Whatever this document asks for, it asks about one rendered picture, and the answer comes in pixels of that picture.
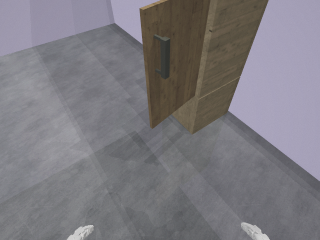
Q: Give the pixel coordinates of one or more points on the cupboard door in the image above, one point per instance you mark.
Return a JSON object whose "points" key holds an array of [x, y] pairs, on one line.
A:
{"points": [[184, 22]]}

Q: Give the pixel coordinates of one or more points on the right robot hand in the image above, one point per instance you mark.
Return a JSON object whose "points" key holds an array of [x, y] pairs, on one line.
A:
{"points": [[253, 231]]}

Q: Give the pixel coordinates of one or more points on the left robot hand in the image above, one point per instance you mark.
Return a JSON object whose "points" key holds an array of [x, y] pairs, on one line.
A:
{"points": [[81, 233]]}

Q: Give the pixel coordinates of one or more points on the handle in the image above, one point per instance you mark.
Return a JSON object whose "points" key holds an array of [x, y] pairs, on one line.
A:
{"points": [[164, 56]]}

